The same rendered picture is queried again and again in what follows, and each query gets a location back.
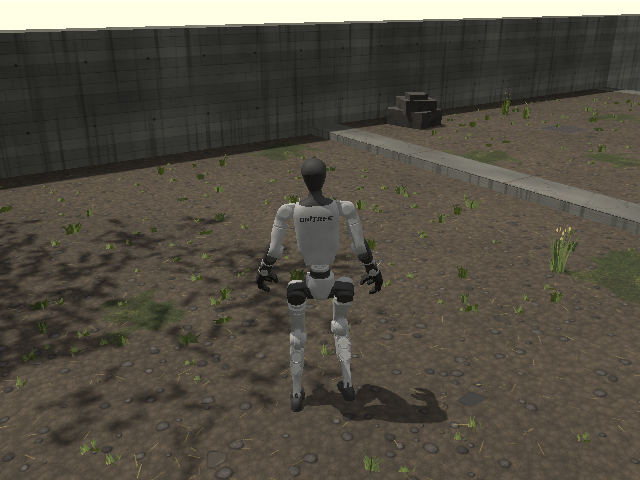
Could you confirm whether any left robot thigh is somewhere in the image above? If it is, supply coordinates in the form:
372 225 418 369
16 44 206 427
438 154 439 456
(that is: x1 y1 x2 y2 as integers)
287 280 307 350

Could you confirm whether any left robot forearm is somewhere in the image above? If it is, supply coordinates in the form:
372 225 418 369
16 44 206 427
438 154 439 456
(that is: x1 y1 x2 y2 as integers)
258 242 277 276

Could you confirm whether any right robot upper arm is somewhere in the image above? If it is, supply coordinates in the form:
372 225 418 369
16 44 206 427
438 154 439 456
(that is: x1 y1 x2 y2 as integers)
336 200 367 255

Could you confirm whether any left robot hand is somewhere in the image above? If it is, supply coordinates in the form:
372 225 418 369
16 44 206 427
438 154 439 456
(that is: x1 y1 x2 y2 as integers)
255 271 278 292

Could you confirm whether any right robot hand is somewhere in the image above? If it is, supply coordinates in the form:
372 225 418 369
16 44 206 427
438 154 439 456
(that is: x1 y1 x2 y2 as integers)
360 270 383 294

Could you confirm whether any robot left foot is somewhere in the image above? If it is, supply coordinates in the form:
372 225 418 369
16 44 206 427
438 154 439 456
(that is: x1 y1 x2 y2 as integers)
290 386 305 412

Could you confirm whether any right robot forearm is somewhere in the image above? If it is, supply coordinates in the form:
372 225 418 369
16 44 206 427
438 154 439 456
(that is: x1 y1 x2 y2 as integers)
358 239 379 277

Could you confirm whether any left robot upper arm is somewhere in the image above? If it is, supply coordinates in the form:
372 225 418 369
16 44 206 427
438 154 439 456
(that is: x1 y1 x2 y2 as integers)
267 203 295 258

